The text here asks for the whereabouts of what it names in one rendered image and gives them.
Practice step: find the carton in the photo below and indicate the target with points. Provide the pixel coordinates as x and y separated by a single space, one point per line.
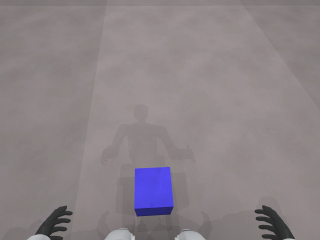
153 193

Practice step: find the robot left thigh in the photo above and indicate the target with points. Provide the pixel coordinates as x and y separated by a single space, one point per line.
120 234

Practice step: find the right robot hand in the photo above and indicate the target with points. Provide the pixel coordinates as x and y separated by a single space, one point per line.
279 227

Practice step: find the left robot hand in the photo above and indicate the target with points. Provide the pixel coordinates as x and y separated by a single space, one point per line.
47 227

